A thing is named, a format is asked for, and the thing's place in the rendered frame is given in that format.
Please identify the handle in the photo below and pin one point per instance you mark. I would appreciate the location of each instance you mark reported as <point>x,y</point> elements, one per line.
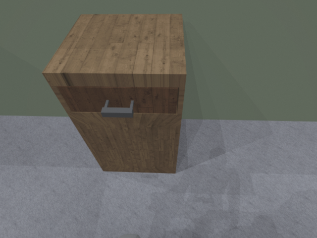
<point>117,112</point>

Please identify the drawer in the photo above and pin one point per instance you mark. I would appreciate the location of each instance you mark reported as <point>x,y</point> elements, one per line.
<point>161,100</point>

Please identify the cabinet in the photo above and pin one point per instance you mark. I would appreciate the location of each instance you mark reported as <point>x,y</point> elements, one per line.
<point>125,50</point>

